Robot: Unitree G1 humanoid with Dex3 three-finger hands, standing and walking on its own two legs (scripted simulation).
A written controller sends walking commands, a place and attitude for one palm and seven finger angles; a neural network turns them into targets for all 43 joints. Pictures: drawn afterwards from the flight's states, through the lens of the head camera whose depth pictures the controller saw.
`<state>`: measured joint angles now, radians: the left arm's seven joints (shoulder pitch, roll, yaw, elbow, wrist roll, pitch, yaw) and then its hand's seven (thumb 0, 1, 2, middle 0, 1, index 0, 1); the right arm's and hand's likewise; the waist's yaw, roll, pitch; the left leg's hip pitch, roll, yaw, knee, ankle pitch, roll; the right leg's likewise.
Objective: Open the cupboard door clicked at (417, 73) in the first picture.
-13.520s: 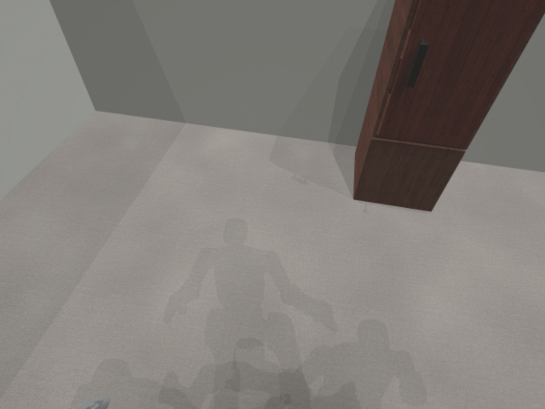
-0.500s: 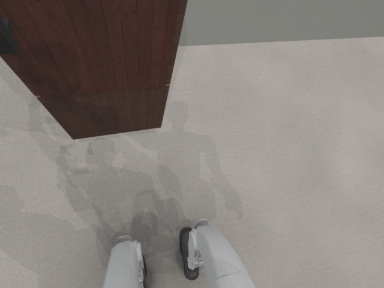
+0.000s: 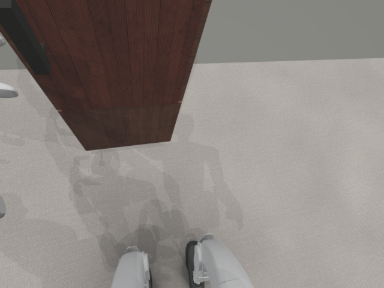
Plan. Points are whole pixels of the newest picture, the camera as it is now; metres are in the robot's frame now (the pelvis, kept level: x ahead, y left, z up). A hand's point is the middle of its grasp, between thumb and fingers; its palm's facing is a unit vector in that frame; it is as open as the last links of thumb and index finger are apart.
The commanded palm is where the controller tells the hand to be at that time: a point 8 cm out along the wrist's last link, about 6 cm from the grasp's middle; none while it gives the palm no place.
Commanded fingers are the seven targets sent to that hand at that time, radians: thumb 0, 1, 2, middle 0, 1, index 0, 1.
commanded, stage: move the hooked fingers beside the handle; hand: left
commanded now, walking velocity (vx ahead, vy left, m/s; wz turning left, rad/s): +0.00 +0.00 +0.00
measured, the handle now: (26, 30) +0.57 +0.25 +0.07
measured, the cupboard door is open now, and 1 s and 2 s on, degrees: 0 0 0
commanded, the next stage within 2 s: slide the fingers in behind the handle in 0.22 s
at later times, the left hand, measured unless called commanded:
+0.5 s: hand out of the picture +0.50 +0.29 +0.07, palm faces +0.08 -1.00 -0.03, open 14.0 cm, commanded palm +0.49 +0.32 +0.06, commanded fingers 0.00 -0.50 0.30 -0.30 -1.20 -0.30 -1.20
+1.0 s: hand (14, 56) +0.52 +0.26 +0.06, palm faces +0.09 -1.00 -0.02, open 14.0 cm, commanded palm +0.50 +0.29 +0.06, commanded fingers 0.00 -0.50 0.30 -0.30 -1.20 -0.30 -1.20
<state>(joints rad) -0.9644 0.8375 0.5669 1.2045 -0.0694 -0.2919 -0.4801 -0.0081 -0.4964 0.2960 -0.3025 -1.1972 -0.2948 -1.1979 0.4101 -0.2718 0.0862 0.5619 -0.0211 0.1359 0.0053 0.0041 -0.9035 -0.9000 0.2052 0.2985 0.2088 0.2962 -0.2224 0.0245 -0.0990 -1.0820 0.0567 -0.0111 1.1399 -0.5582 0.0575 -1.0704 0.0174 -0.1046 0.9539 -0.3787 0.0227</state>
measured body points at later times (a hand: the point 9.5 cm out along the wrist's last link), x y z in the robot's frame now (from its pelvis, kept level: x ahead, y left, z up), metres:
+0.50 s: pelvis -0.01 -0.02 +0.00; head +0.17 +0.03 +0.41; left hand +0.49 +0.35 +0.07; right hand -0.02 -0.29 -0.09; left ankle -0.03 +0.07 -0.66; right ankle +0.03 -0.15 -0.65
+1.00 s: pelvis -0.01 -0.01 +0.00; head +0.17 +0.02 +0.41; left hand +0.51 +0.32 +0.07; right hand -0.03 -0.28 -0.10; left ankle -0.03 +0.07 -0.66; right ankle +0.03 -0.15 -0.65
